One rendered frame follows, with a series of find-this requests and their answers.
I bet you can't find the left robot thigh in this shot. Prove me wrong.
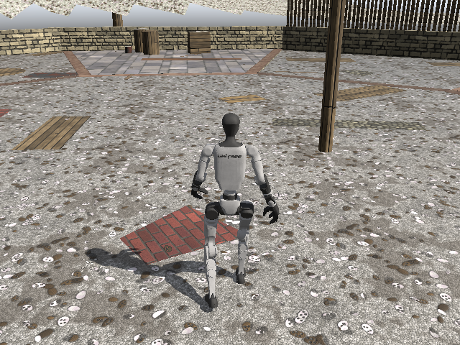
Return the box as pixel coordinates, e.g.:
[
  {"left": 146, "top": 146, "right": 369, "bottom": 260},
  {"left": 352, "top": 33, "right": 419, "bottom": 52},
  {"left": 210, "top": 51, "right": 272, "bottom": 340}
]
[{"left": 204, "top": 202, "right": 220, "bottom": 259}]

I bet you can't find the left robot upper arm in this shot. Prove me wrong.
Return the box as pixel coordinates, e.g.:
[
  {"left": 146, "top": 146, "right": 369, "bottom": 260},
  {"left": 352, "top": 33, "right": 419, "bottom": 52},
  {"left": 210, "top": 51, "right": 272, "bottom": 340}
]
[{"left": 195, "top": 144, "right": 216, "bottom": 182}]

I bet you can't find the left robot forearm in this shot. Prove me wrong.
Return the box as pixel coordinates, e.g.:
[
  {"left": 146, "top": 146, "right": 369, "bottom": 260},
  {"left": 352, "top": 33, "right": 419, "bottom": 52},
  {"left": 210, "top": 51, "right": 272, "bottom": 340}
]
[{"left": 191, "top": 171, "right": 202, "bottom": 191}]

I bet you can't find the right robot forearm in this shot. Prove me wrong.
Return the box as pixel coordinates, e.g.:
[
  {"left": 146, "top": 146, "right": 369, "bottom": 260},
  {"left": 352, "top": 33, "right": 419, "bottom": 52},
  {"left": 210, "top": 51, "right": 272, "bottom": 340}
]
[{"left": 259, "top": 174, "right": 276, "bottom": 207}]

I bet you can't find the left robot hand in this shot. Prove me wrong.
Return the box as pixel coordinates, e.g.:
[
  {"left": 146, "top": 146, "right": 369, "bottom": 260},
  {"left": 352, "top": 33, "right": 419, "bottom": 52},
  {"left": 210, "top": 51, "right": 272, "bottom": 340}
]
[{"left": 191, "top": 187, "right": 208, "bottom": 199}]

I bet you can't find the right robot upper arm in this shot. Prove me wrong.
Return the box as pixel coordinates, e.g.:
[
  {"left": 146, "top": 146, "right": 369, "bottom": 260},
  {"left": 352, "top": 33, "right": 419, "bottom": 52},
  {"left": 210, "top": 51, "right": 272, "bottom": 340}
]
[{"left": 245, "top": 144, "right": 266, "bottom": 185}]

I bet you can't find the right robot hand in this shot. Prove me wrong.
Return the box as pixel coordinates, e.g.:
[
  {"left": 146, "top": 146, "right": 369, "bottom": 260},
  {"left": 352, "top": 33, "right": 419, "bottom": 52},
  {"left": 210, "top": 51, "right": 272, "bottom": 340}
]
[{"left": 263, "top": 204, "right": 280, "bottom": 224}]

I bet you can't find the robot right foot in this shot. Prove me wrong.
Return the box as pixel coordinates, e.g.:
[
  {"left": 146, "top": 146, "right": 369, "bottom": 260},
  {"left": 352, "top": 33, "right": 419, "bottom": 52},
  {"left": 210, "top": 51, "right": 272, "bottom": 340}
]
[{"left": 236, "top": 267, "right": 246, "bottom": 284}]

